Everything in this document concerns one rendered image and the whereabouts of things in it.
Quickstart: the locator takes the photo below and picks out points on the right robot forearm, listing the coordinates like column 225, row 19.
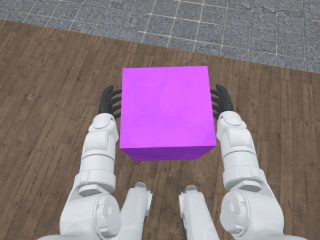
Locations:
column 241, row 168

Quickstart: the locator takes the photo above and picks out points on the right robot upper arm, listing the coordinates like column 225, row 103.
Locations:
column 248, row 215

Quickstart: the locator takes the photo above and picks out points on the carton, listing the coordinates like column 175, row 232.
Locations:
column 166, row 113

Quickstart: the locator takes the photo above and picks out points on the left robot upper arm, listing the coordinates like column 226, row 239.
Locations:
column 94, row 217

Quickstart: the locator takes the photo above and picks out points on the left robot forearm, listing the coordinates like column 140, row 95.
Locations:
column 96, row 174

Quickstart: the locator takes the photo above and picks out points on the robot left hand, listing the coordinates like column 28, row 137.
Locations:
column 106, row 102

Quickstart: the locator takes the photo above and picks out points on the robot left thigh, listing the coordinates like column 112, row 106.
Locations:
column 132, row 214

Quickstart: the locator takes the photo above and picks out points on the robot left shin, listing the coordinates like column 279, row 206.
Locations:
column 139, row 184

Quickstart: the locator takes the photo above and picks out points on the robot right hand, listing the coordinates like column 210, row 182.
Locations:
column 224, row 101

